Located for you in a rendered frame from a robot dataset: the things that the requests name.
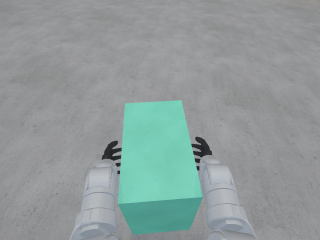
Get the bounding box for robot right forearm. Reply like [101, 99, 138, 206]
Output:
[199, 155, 258, 240]

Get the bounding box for left robot hand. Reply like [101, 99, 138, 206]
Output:
[101, 140, 122, 174]

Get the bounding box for right robot upper arm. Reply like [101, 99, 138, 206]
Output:
[207, 229, 257, 240]

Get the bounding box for carton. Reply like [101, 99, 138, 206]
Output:
[118, 100, 203, 235]

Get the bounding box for robot left forearm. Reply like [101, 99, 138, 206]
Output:
[69, 159, 118, 240]

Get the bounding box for right robot hand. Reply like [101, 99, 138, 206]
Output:
[191, 136, 212, 171]

